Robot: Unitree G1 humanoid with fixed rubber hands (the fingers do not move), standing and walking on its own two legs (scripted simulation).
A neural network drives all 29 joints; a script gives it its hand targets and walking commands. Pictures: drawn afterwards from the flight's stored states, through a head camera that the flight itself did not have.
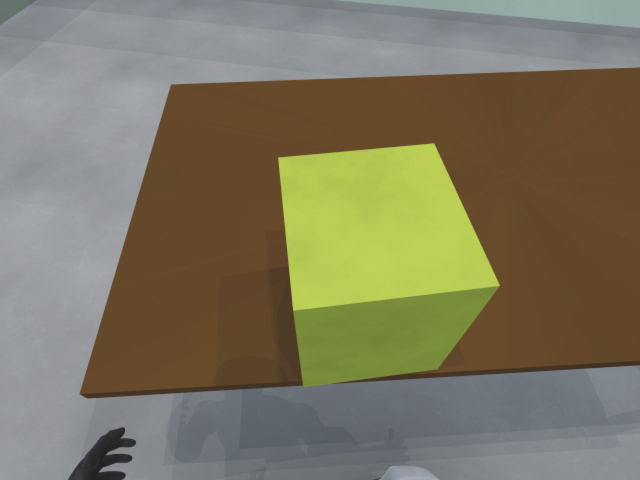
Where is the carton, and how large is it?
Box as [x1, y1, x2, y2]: [278, 143, 499, 386]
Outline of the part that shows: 433,143 278,158 292,303 303,386 436,369 499,286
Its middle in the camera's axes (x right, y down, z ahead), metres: +0.06 +0.05 +0.53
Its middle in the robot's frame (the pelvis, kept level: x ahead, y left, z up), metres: +0.36 -0.04 +0.01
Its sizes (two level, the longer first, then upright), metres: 0.210 0.200 0.250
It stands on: a table, 0.66 m high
